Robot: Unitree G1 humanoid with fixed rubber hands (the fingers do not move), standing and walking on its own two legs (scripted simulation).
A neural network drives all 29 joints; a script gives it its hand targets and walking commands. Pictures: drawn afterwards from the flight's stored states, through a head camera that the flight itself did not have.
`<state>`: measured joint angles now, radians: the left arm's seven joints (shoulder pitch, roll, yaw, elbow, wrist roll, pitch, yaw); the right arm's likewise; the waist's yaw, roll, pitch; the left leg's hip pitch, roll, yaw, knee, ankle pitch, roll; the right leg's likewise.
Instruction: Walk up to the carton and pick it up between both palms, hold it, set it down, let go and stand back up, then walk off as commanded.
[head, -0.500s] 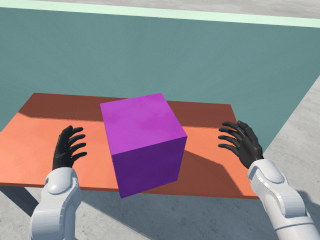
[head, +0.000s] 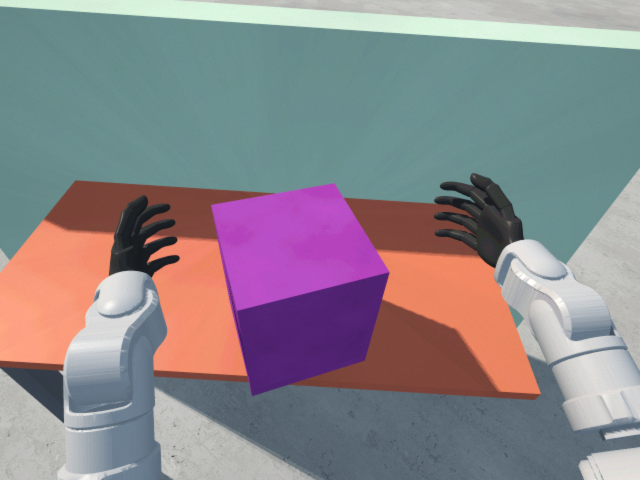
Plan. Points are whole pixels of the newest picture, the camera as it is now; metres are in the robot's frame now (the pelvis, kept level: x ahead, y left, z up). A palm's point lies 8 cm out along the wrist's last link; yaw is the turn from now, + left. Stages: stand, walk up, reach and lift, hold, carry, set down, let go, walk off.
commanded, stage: reach and lift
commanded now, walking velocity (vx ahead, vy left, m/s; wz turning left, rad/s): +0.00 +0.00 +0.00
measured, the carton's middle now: (293, 288) +0.37 +0.07 +0.04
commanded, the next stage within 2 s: none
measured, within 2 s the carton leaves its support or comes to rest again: neither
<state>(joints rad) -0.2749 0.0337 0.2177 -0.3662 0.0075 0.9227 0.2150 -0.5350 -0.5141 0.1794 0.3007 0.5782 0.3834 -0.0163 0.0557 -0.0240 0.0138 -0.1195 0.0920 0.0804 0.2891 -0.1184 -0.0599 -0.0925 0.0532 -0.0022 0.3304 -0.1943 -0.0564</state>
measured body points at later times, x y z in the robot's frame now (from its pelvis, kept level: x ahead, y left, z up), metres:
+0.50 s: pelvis +0.01 +0.00 +0.00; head +0.01 -0.01 +0.45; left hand +0.34 +0.24 +0.20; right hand +0.46 -0.13 +0.21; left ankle +0.02 +0.16 -0.75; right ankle -0.01 -0.08 -0.75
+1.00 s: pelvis +0.01 +0.00 +0.00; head +0.03 -0.01 +0.45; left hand +0.37 +0.25 +0.18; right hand +0.49 -0.10 +0.20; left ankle +0.02 +0.16 -0.75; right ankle -0.01 -0.08 -0.75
